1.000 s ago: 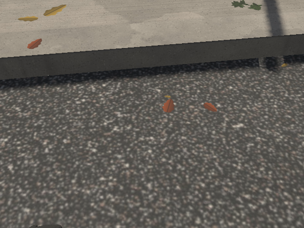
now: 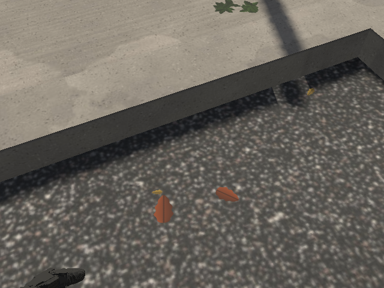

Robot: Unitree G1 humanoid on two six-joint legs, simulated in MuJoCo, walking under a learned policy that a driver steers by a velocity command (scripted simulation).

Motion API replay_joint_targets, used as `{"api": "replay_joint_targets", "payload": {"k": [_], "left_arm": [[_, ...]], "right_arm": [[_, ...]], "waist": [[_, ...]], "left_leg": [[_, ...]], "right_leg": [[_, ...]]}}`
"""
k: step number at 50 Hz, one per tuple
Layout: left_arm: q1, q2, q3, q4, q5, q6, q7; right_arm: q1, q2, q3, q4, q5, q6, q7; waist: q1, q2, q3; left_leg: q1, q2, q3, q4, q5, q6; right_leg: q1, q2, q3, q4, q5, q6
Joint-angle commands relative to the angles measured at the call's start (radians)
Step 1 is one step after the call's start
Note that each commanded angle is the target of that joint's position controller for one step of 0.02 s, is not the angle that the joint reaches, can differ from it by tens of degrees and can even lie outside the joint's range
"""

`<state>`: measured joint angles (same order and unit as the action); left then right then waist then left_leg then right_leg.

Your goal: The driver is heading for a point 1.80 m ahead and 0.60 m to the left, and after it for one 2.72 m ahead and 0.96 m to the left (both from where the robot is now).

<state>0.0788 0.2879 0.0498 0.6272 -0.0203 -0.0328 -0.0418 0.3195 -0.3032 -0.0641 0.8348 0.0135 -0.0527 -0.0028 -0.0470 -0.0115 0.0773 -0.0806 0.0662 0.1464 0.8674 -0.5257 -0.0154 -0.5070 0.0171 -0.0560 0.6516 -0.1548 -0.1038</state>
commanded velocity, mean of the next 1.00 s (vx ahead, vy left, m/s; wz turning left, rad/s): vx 0.30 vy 0.00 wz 0.40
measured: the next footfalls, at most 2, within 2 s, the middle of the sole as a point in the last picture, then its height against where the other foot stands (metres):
left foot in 0.50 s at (151, 287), level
right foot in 0.96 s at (203, 243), level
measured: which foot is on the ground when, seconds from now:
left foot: up 0.00-0.48, down 0.50-0.96, up 0.98-1.00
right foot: down 0.00-0.48, up 0.50-0.94, down 0.96-1.00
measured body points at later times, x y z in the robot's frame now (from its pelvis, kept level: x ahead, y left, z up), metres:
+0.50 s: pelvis +0.28 +0.04 +0.00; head +0.32 +0.05 +0.45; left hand +0.27 +0.33 -0.12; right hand +0.52 -0.16 -0.09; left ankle +0.40 +0.15 -0.72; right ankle +0.11 -0.08 -0.70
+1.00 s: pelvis +0.44 +0.04 +0.02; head +0.47 +0.05 +0.46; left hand +0.44 +0.36 -0.07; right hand +0.72 -0.13 -0.07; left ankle +0.39 +0.14 -0.70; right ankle +0.54 -0.04 -0.72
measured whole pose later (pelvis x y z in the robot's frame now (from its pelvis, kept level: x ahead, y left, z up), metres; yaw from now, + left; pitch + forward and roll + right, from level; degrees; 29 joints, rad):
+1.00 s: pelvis +0.44 +0.04 +0.02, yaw +30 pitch +2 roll +0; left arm 0.15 0.29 0.04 0.70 0.02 -0.03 0.02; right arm 0.15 -0.33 -0.08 0.64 0.01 0.04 -0.03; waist -0.01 0.03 0.02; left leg -0.38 -0.14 -0.21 0.71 -0.42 0.02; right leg -0.37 0.02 0.07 0.53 -0.20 0.01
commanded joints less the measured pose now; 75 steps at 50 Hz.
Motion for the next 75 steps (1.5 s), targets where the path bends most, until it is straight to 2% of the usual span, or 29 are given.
{"api": "replay_joint_targets", "payload": {"k": [1,3,7,14,20,22,24,25,26,27,28,30,31,36,41,47,48,49,50,51,53,57,64,66,67,68,69,70,75], "left_arm": [[0.319,0.182,0.056,0.009,0.017,-0.022,0.014],[0.197,0.124,0.039,0.019,0.021,-0.036,0.014],[0.144,0.096,0.033,0.043,0.033,-0.075,0.013],[0.163,0.121,0.037,0.097,0.035,-0.079,0.040],[0.224,0.155,0.051,0.152,0.016,-0.033,0.054],[0.193,0.184,0.057,0.138,0.014,-0.011,0.074],[0.156,0.188,0.056,0.120,0.010,0.004,0.090],[0.159,0.162,0.043,0.104,0.016,-0.006,0.090],[0.315,0.015,-0.001,0.070,0.063,-0.029,0.064],[0.280,0.112,0.005,0.088,0.038,-0.054,0.045],[0.161,0.156,0.019,0.054,-0.003,-0.061,0.039],[0.103,0.145,0.018,0.041,0.021,-0.051,0.059],[0.121,0.152,0.023,0.036,0.027,-0.035,0.064],[0.163,0.098,0.008,0.045,0.037,0.001,0.084],[0.064,0.102,0.010,0.019,0.027,0.016,0.078],[0.097,0.125,0.029,0.017,0.021,-0.023,0.061],[0.119,0.178,0.043,0.015,0.034,-0.025,0.065],[0.067,0.262,0.061,-0.001,0.058,-0.011,0.074],[0.117,0.220,0.059,0.010,0.070,-0.006,0.070],[0.107,0.170,0.045,-0.001,0.062,-0.007,0.070],[0.061,0.123,0.033,-0.004,0.036,-0.001,0.071],[0.069,0.133,0.033,0.018,0.035,0.019,0.077],[0.069,0.163,0.038,0.053,0.005,0.033,0.065],[0.138,0.090,0.006,0.087,0.017,0.016,0.051],[0.162,0.043,-0.012,0.081,0.058,0.000,0.033],[0.133,0.039,-0.013,0.072,0.040,-0.001,0.038],[0.093,0.096,-0.002,0.082,0.036,0.005,0.044],[0.049,0.119,0.007,0.075,0.031,0.009,0.049],[0.090,0.131,0.023,0.067,0.011,0.034,0.061]], "right_arm": [[-0.070,-0.157,-0.017,-0.118,0.053,-0.059,0.020],[-0.105,-0.128,-0.012,-0.113,0.026,-0.059,0.010],[-0.008,-0.083,-0.011,-0.064,0.019,-0.002,0.007],[-0.174,-0.034,0.005,-0.110,0.009,-0.010,0.024],[-0.302,-0.027,0.013,-0.195,0.004,-0.015,0.064],[-0.246,-0.056,-0.002,-0.205,-0.006,-0.013,0.074],[-0.019,-0.132,-0.045,-0.160,-0.004,-0.012,0.066],[0.089,-0.195,-0.068,-0.145,-0.005,-0.007,0.044],[0.050,-0.301,-0.080,-0.166,-0.022,-0.002,0.027],[0.079,-0.244,-0.068,-0.205,-0.026,-0.001,0.028],[0.014,-0.199,-0.057,-0.219,-0.021,0.001,0.029],[-0.101,-0.135,-0.040,-0.230,0.013,0.010,0.020],[-0.128,-0.132,-0.038,-0.239,0.000,0.015,0.014],[-0.160,-0.174,-0.053,-0.240,-0.012,0.035,-0.008],[-0.172,-0.177,-0.054,-0.247,-0.002,0.077,-0.031],[-0.199,-0.144,-0.044,-0.261,0.012,0.087,-0.029],[-0.165,-0.102,-0.031,-0.265,0.004,0.086,-0.028],[-0.085,-0.061,-0.021,-0.276,-0.005,0.080,-0.025],[-0.096,-0.144,-0.040,-0.278,-0.015,0.069,-0.022],[-0.091,-0.202,-0.061,-0.257,-0.006,0.071,-0.020],[-0.101,-0.173,-0.062,-0.231,0.000,0.096,-0.028],[-0.152,-0.076,-0.027,-0.253,0.001,0.106,-0.024],[-0.129,-0.063,-0.013,-0.224,-0.007,0.099,-0.004],[-0.106,-0.079,-0.010,-0.211,-0.026,0.098,-0.009],[-0.088,-0.154,-0.021,-0.217,-0.040,0.103,-0.023],[-0.152,-0.109,-0.009,-0.201,-0.054,0.096,-0.014],[-0.224,-0.069,0.000,-0.222,-0.052,0.082,-0.007],[-0.211,-0.086,-0.008,-0.209,-0.051,0.072,-0.010],[-0.133,-0.140,-0.034,-0.181,-0.028,0.066,-0.037]], "waist": [[0.187,-0.068,-0.316],[0.107,-0.014,-0.155],[0.034,-0.032,-0.103],[0.091,-0.031,-0.018],[0.125,-0.020,0.030],[0.078,-0.069,-0.037],[-0.045,-0.075,-0.171],[-0.104,0.015,-0.250],[0.042,0.298,-0.379],[-0.049,0.148,-0.599],[-0.064,0.079,-0.479],[0.007,-0.022,-0.231],[0.044,0.003,-0.193],[0.080,0.073,-0.212],[0.047,0.127,-0.222],[0.078,0.176,-0.193],[0.062,0.097,-0.218],[-0.018,-0.190,-0.192],[0.029,-0.258,-0.204],[0.035,-0.165,-0.194],[0.031,-0.098,-0.158],[0.052,-0.153,-0.154],[0.051,-0.186,-0.172],[0.055,-0.097,-0.179],[0.088,0.118,-0.212],[0.091,0.216,-0.189],[0.088,0.147,-0.123],[0.065,0.155,-0.100],[0.035,0.201,-0.057]], "left_leg": [[-0.686,-0.019,-0.220,0.523,0.003,0.039],[-0.619,0.066,-0.214,0.370,0.157,0.044],[-0.497,0.085,-0.238,0.279,0.288,0.010],[-0.557,0.043,-0.199,-0.115,0.648,-0.005],[-0.648,0.006,-0.121,-0.268,0.527,0.051],[-0.533,-0.065,-0.053,-0.269,0.440,0.080],[-0.232,-0.138,-0.046,-0.331,0.491,0.131],[0.027,-0.061,-0.181,-0.388,0.747,0.183],[0.445,0.245,-0.629,-0.281,1.177,0.398],[0.506,0.313,-0.833,-0.374,1.087,0.484],[0.413,0.264,-0.686,-0.415,1.033,0.428],[0.106,0.174,-0.534,-0.481,0.917,0.345],[-0.022,0.151,-0.505,-0.517,0.909,0.336],[-0.192,0.076,-0.406,-0.514,0.999,0.301],[-0.206,0.036,-0.468,-0.497,0.622,0.234],[-0.147,0.005,-0.592,-0.363,0.577,0.164],[-0.221,-0.046,-0.545,-0.258,0.389,0.115],[-0.424,-0.206,-0.363,-0.074,-0.025,0.048],[-0.529,-0.186,-0.298,0.162,-0.158,-0.004],[-0.534,-0.144,-0.311,0.285,-0.095,-0.024],[-0.536,-0.126,-0.295,0.346,0.006,-0.060],[-0.458,-0.121,-0.217,0.174,0.069,-0.087],[-0.151,-0.096,-0.133,-0.394,0.275,-0.029],[0.093,-0.018,-0.238,-0.552,0.472,0.032],[0.183,0.161,-0.401,-0.499,0.732,0.091],[-0.057,0.207,-0.399,-0.524,0.547,0.185],[-0.109,0.126,-0.340,-0.541,0.398,0.161],[-0.093,0.083,-0.309,-0.536,0.334,0.123],[-0.084,0.182,-0.334,-0.530,0.487,0.179]], "right_leg": [[0.800,-0.383,0.671,-0.340,-0.099,-0.241],[0.527,-0.298,0.411,-0.363,0.093,-0.166],[0.355,-0.248,0.198,-0.479,0.247,-0.144],[0.403,-0.196,-0.035,-0.542,0.267,-0.062],[0.629,-0.275,-0.089,-0.434,0.510,-0.048],[0.648,-0.267,-0.114,-0.281,0.891,-0.017],[0.564,-0.223,-0.133,0.032,0.961,0.032],[0.373,-0.158,-0.135,0.308,0.645,0.090],[-0.084,0.038,-0.070,0.706,-0.487,0.170],[-0.129,0.062,0.163,0.848,-0.544,0.166],[-0.180,0.000,0.192,0.810,-0.451,0.145],[-0.183,-0.063,0.151,0.651,-0.332,0.151],[-0.109,-0.076,0.154,0.605,-0.300,0.157],[0.006,-0.039,0.120,0.342,-0.202,0.216],[0.048,-0.008,0.145,0.154,-0.078,0.221],[0.217,-0.002,0.151,-0.256,0.039,0.154],[0.342,-0.147,0.249,-0.295,0.134,0.099],[0.442,-0.356,0.477,-0.295,0.427,-0.044],[0.440,-0.463,0.624,-0.318,0.494,-0.178],[0.424,-0.425,0.536,-0.302,0.464,-0.172],[0.399,-0.300,0.357,-0.277,0.397,-0.094],[0.390,-0.238,0.229,-0.295,0.415,-0.097],[0.348,-0.248,0.214,-0.247,0.309,-0.090],[0.188,-0.191,0.193,-0.228,0.110,0.024],[0.090,-0.100,0.107,-0.106,-0.147,0.100],[0.187,-0.089,0.084,-0.156,-0.261,0.135],[0.234,-0.087,0.081,-0.157,-0.155,0.154],[0.195,-0.062,0.070,-0.140,-0.079,0.156],[0.076,-0.045,0.052,0.065,-0.189,0.142]]}}
Velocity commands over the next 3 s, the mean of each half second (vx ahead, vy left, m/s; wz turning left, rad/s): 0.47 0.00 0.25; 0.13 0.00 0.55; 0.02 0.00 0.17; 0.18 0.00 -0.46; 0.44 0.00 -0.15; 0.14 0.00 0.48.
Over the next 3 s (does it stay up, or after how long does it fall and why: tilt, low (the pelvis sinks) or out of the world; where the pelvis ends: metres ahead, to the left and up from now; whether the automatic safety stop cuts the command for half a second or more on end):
stays up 0.88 0.14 0.03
